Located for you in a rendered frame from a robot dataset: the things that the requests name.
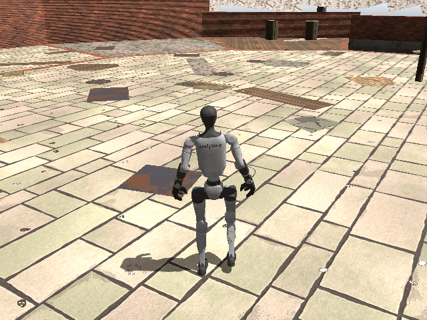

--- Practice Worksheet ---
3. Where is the robot right upper arm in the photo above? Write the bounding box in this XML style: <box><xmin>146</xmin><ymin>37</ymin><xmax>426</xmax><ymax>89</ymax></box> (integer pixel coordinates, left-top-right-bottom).
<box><xmin>224</xmin><ymin>133</ymin><xmax>245</xmax><ymax>169</ymax></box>

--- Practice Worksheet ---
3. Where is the robot left upper arm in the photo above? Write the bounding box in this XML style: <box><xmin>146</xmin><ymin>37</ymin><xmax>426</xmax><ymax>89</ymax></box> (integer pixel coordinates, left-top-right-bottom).
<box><xmin>179</xmin><ymin>135</ymin><xmax>196</xmax><ymax>173</ymax></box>

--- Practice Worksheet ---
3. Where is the left robot shin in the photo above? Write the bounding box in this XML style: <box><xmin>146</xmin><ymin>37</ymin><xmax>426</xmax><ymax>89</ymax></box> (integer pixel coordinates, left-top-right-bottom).
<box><xmin>196</xmin><ymin>222</ymin><xmax>206</xmax><ymax>267</ymax></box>

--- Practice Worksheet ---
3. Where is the robot right hand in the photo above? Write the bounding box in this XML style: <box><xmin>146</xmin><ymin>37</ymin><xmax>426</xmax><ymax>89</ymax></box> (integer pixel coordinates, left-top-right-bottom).
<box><xmin>240</xmin><ymin>181</ymin><xmax>256</xmax><ymax>197</ymax></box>

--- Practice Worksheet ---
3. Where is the robot left hand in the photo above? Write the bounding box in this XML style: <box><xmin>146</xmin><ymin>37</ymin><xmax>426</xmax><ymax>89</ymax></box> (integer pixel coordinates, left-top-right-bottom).
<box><xmin>172</xmin><ymin>186</ymin><xmax>187</xmax><ymax>201</ymax></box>

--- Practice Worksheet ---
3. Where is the right robot forearm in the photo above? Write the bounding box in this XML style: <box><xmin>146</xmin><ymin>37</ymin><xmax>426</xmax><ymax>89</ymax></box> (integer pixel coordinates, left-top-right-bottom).
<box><xmin>239</xmin><ymin>159</ymin><xmax>253</xmax><ymax>184</ymax></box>

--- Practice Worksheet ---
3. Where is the robot right foot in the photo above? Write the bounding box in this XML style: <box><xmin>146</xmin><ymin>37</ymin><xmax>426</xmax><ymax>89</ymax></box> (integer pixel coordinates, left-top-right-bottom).
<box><xmin>227</xmin><ymin>252</ymin><xmax>236</xmax><ymax>267</ymax></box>

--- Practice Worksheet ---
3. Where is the left robot forearm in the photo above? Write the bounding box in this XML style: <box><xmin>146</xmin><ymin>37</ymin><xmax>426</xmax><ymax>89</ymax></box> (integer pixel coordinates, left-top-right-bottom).
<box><xmin>173</xmin><ymin>163</ymin><xmax>186</xmax><ymax>189</ymax></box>

